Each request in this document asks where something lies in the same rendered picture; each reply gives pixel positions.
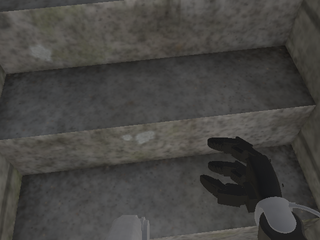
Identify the right robot forearm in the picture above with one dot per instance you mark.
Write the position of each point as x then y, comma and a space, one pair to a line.
276, 221

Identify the left robot thigh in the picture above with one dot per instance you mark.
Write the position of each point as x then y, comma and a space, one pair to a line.
129, 227

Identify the robot right hand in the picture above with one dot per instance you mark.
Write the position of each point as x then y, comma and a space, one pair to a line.
255, 181

